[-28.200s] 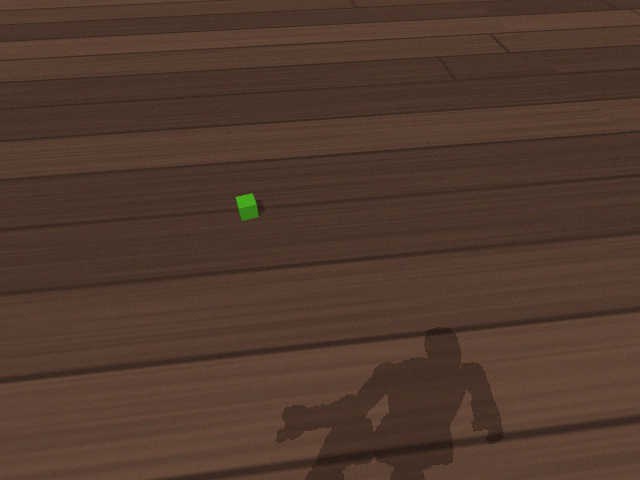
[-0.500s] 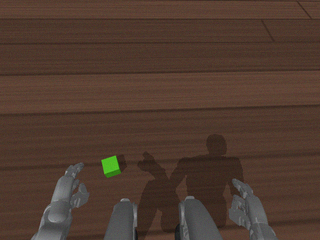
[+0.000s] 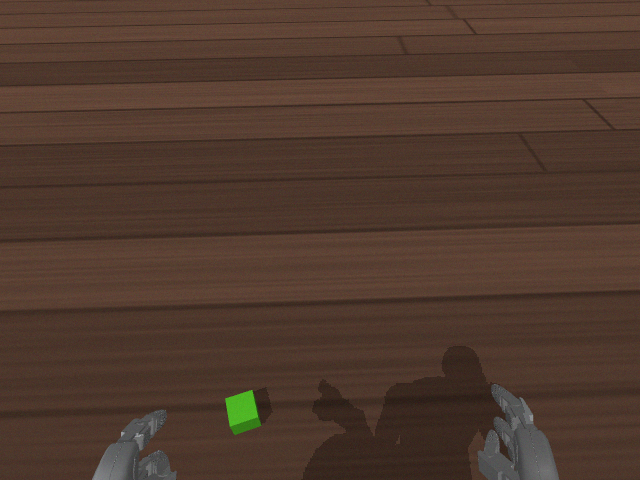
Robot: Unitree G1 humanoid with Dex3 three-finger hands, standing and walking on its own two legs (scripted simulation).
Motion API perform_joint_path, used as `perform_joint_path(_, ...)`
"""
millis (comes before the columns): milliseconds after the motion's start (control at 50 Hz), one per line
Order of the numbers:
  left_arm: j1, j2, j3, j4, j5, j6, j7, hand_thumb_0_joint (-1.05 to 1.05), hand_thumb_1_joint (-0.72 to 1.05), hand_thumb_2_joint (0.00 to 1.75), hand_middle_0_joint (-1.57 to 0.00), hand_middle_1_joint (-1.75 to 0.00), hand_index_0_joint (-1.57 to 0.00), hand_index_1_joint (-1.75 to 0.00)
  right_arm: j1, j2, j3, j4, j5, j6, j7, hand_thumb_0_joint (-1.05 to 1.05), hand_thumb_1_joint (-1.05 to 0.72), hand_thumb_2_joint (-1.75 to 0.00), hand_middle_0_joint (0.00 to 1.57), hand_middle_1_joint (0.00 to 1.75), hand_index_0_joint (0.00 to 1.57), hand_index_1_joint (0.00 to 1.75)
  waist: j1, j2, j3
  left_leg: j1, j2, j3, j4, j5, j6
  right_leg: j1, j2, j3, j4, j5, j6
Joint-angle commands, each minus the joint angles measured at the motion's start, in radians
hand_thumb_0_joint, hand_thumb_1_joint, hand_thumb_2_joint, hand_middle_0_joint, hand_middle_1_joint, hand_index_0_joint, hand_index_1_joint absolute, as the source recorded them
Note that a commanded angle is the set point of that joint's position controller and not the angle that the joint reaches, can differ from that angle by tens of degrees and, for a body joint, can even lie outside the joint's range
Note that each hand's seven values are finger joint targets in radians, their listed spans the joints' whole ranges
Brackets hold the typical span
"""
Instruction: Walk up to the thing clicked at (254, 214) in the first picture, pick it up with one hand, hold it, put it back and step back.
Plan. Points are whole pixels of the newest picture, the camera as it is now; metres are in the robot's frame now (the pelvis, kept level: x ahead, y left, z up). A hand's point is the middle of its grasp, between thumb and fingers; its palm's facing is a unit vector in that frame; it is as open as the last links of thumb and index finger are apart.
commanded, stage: home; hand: left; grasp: from above
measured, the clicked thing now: (243, 412) +0.44 +0.22 -0.68
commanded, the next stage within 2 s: stand in 1.90 s
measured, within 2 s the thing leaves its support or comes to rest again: neither
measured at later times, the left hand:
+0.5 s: hand (174, 478) +0.16 +0.18 -0.05, palm faces +0.04 -0.98 -0.20, open 7.9 cm
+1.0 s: hand out of the picture +0.15 +0.18 -0.05, palm faces +0.04 -0.98 -0.20, open 8.4 cm
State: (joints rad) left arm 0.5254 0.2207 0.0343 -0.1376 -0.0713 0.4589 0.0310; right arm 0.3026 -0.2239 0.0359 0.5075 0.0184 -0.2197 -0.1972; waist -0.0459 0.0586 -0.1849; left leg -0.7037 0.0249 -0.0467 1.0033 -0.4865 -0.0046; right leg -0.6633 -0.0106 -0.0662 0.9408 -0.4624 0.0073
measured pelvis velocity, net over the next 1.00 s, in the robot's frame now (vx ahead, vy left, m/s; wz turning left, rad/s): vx -0.01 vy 0.00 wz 0.00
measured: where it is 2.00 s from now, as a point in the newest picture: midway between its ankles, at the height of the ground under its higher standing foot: outside the picture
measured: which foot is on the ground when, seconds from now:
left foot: down 0.00-1.00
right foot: down 0.00-1.00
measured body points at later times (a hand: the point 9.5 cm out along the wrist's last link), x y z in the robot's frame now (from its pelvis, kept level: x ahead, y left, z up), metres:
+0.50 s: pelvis +0.00 +0.00 +0.00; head +0.02 +0.00 +0.45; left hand +0.16 +0.23 -0.03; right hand +0.16 -0.24 -0.06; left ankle +0.01 +0.12 -0.68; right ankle +0.00 -0.13 -0.68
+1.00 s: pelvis -0.01 +0.00 +0.00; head +0.01 +0.00 +0.45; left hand +0.15 +0.23 -0.03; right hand +0.15 -0.25 -0.06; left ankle +0.01 +0.12 -0.68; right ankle +0.00 -0.13 -0.68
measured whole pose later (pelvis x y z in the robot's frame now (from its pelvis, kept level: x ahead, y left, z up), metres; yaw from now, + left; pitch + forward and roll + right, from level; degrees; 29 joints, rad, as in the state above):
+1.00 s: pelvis -0.01 +0.00 +0.00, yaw +0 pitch +9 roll -2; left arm 0.50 0.23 0.03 -0.11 -0.06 0.45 0.02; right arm 0.29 -0.22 0.04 0.54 0.01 -0.25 -0.19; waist -0.04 0.05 -0.16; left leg -0.69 0.03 -0.04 1.01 -0.48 0.00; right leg -0.65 -0.01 -0.06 0.94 -0.46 0.01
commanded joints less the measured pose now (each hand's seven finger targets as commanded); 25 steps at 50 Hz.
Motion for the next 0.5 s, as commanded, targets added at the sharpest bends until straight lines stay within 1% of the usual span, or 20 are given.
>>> perform_joint_path(0,-0.067,0.098,0.063,-0.174,0.014,-0.054,-0.009,0.00,0.90,0.90,-0.20,-0.30,-0.20,-0.30,-0.060,-0.114,-0.052,-0.142,-0.007,-0.077,-0.008,0.00,-0.90,-0.90,0.20,0.30,0.20,0.30,-0.014,-0.035,-0.031,0.091,-0.030,0.006,-0.158,0.168,0.027,0.044,0.028,0.000,-0.168,0.145,-0.005)
perform_joint_path(60,-0.053,0.108,0.066,-0.183,0.022,-0.061,-0.010,0.00,0.90,0.90,-0.20,-0.30,-0.20,-0.30,-0.062,-0.120,-0.057,-0.139,-0.009,-0.083,-0.005,0.00,-0.90,-0.90,0.20,0.30,0.20,0.30,-0.004,-0.014,-0.061,0.113,-0.029,0.005,-0.156,0.220,0.022,0.060,0.029,0.000,-0.150,0.189,-0.010)
perform_joint_path(80,-0.046,0.109,0.066,-0.185,0.023,-0.061,-0.010,0.00,0.90,0.90,-0.20,-0.30,-0.20,-0.30,-0.061,-0.118,-0.057,-0.137,-0.009,-0.083,-0.005,0.00,-0.90,-0.90,0.20,0.30,0.20,0.30,0.000,-0.006,-0.078,0.122,-0.031,0.005,-0.148,0.256,0.020,0.073,0.028,0.002,-0.147,0.221,-0.009)
perform_joint_path(100,-0.043,0.111,0.070,-0.182,0.024,-0.063,-0.008,0.00,0.90,0.90,-0.20,-0.30,-0.20,-0.30,-0.062,-0.122,-0.058,-0.136,-0.010,-0.083,-0.004,0.00,-0.90,-0.90,0.20,0.30,0.20,0.30,0.003,-0.018,-0.077,0.126,-0.031,0.009,-0.145,0.267,0.022,0.084,0.027,0.002,-0.149,0.236,-0.007)
perform_joint_path(120,-0.054,0.109,0.058,-0.184,0.025,-0.065,-0.009,0.00,0.90,0.90,-0.20,-0.30,-0.20,-0.30,-0.066,-0.120,-0.055,-0.131,-0.010,-0.084,-0.003,0.00,-0.90,-0.90,0.20,0.30,0.20,0.30,-0.003,-0.017,-0.073,0.125,-0.031,0.008,-0.147,0.264,0.022,0.081,0.029,0.002,-0.147,0.235,-0.007)
perform_joint_path(140,-0.058,0.108,0.062,-0.189,0.023,-0.068,-0.008,0.00,0.90,0.90,-0.20,-0.30,-0.20,-0.30,-0.064,-0.119,-0.055,-0.128,-0.012,-0.085,-0.002,0.00,-0.90,-0.90,0.20,0.30,0.20,0.30,-0.002,0.007,-0.076,0.131,-0.030,0.006,-0.148,0.280,0.018,0.084,0.029,0.001,-0.141,0.247,-0.010)
perform_joint_path(160,-0.049,0.108,0.064,-0.175,0.024,-0.066,-0.007,0.00,0.89,0.90,-0.20,-0.30,-0.20,-0.30,-0.067,-0.119,-0.055,-0.124,-0.011,-0.084,-0.002,0.00,-0.90,-0.90,0.20,0.30,0.20,0.30,-0.001,0.001,-0.078,0.131,-0.031,0.006,-0.145,0.288,0.020,0.086,0.029,0.002,-0.143,0.257,-0.009)
perform_joint_path(220,-0.046,0.103,0.056,-0.169,0.026,-0.067,-0.005,0.00,0.84,0.86,-0.19,-0.29,-0.19,-0.29,-0.069,-0.119,-0.054,-0.127,-0.012,-0.080,0.000,0.00,-0.90,-0.90,0.20,0.30,0.20,0.30,-0.001,-0.008,-0.065,0.130,-0.029,0.004,-0.153,0.273,0.020,0.082,0.030,0.000,-0.147,0.242,-0.009)
perform_joint_path(240,-0.046,0.110,0.064,-0.162,0.028,-0.066,-0.003,0.00,0.85,0.87,-0.19,-0.29,-0.19,-0.29,-0.077,-0.119,-0.053,-0.126,-0.012,-0.079,-0.001,0.00,-0.90,-0.90,0.20,0.30,0.20,0.30,0.007,-0.018,-0.056,0.117,-0.029,0.005,-0.153,0.260,0.021,0.087,0.029,-0.001,-0.154,0.231,-0.008)
perform_joint_path(260,-0.047,0.101,0.055,-0.167,0.026,-0.067,-0.003,0.00,0.82,0.85,-0.19,-0.29,-0.19,-0.29,-0.074,-0.119,-0.052,-0.127,-0.013,-0.078,0.000,0.00,-0.90,-0.90,0.20,0.30,0.20,0.30,0.005,-0.021,-0.056,0.119,-0.030,0.007,-0.158,0.243,0.022,0.084,0.029,0.001,-0.157,0.218,-0.008)
perform_joint_path(280,-0.052,0.106,0.057,-0.162,0.026,-0.066,-0.003,0.00,0.87,0.88,-0.20,-0.30,-0.20,-0.29,-0.083,-0.119,-0.051,-0.124,-0.012,-0.079,-0.001,0.00,-0.90,-0.90,0.20,0.30,0.20,0.30,0.006,-0.021,-0.041,0.115,-0.029,0.008,-0.158,0.236,0.022,0.081,0.029,0.000,-0.161,0.211,-0.007)
perform_joint_path(320,-0.052,0.107,0.057,-0.171,0.025,-0.064,-0.004,0.00,0.84,0.86,-0.19,-0.29,-0.19,-0.29,-0.080,-0.120,-0.052,-0.127,-0.011,-0.081,-0.001,0.00,-0.90,-0.90,0.20,0.30,0.20,0.30,0.004,-0.028,-0.059,0.121,-0.027,0.003,-0.161,0.246,0.022,0.087,0.030,-0.001,-0.158,0.220,-0.008)
perform_joint_path(340,-0.049,0.101,0.052,-0.165,0.022,-0.063,-0.004,0.00,0.80,0.84,-0.19,-0.28,-0.19,-0.28,-0.077,-0.119,-0.051,-0.125,-0.011,-0.080,0.001,0.00,-0.90,-0.90,0.20,0.30,0.20,0.30,0.007,-0.019,-0.041,0.112,-0.028,0.004,-0.163,0.239,0.022,0.081,0.029,-0.002,-0.159,0.214,-0.008)
perform_joint_path(360,-0.040,0.102,0.055,-0.163,0.023,-0.061,-0.004,0.00,0.82,0.85,-0.19,-0.29,-0.19,-0.29,-0.075,-0.122,-0.052,-0.125,-0.011,-0.081,0.000,0.00,-0.90,-0.90,0.20,0.30,0.20,0.30,0.007,-0.020,-0.055,0.120,-0.026,0.001,-0.167,0.241,0.020,0.082,0.030,-0.003,-0.153,0.210,-0.010)
perform_joint_path(380,-0.044,0.103,0.054,-0.162,0.023,-0.063,-0.005,0.00,0.76,0.82,-0.19,-0.28,-0.19,-0.28,-0.079,-0.124,-0.053,-0.125,-0.010,-0.081,0.001,0.00,-0.90,-0.90,0.20,0.30,0.20,0.30,0.011,-0.013,-0.040,0.118,-0.021,-0.007,-0.177,0.236,0.017,0.075,0.034,-0.010,-0.148,0.197,-0.012)
perform_joint_path(400,-0.045,0.102,0.052,-0.162,0.024,-0.063,-0.005,0.00,0.81,0.84,-0.19,-0.28,-0.19,-0.28,-0.077,-0.123,-0.055,-0.126,-0.010,-0.080,0.002,0.00,-0.90,-0.90,0.20,0.30,0.20,0.30,0.011,0.000,-0.055,0.125,-0.019,-0.010,-0.180,0.242,0.013,0.069,0.034,-0.009,-0.142,0.195,-0.015)
perform_joint_path(420,-0.047,0.103,0.055,-0.163,0.023,-0.065,-0.007,0.00,0.74,0.80,-0.18,-0.27,-0.18,-0.27,-0.074,-0.125,-0.057,-0.121,-0.012,-0.081,0.002,0.00,-0.90,-0.90,0.20,0.30,0.20,0.30,0.009,0.005,-0.060,0.132,-0.016,-0.016,-0.179,0.257,0.010,0.071,0.036,-0.013,-0.135,0.200,-0.016)
perform_joint_path(440,-0.037,0.100,0.050,-0.160,0.023,-0.062,-0.005,0.00,0.75,0.81,-0.18,-0.27,-0.18,-0.27,-0.075,-0.124,-0.056,-0.125,-0.011,-0.079,0.002,0.00,-0.90,-0.90,0.20,0.30,0.20,0.30,0.013,-0.002,-0.060,0.139,-0.016,-0.011,-0.178,0.260,0.011,0.070,0.037,-0.012,-0.138,0.203,-0.015)
perform_joint_path(480,-0.055,0.106,0.059,-0.163,0.020,-0.067,-0.003,0.00,0.75,0.81,-0.18,-0.27,-0.18,-0.27,-0.076,-0.122,-0.054,-0.129,-0.012,-0.079,0.002,0.00,-0.90,-0.90,0.20,0.30,0.20,0.30,0.007,-0.022,-0.062,0.117,-0.021,-0.008,-0.168,0.243,0.018,0.080,0.034,-0.008,-0.147,0.203,-0.012)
